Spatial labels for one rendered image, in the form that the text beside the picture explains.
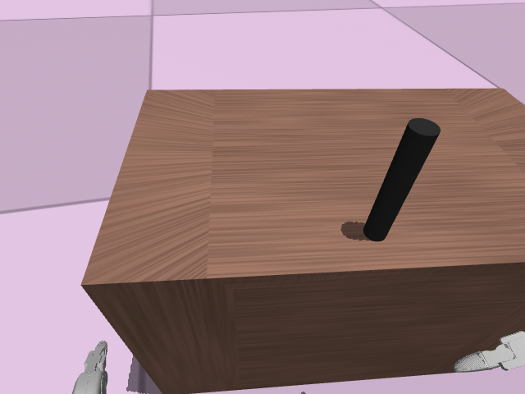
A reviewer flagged left robot hand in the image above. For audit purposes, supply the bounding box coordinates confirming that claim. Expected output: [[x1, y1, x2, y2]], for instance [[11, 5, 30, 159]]
[[72, 341, 107, 394]]

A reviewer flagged can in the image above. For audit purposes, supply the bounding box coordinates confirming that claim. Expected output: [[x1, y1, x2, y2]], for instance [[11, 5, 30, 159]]
[[363, 118, 441, 241]]

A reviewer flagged right robot hand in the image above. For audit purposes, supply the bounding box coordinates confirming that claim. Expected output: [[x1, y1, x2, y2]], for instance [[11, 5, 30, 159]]
[[454, 331, 525, 373]]

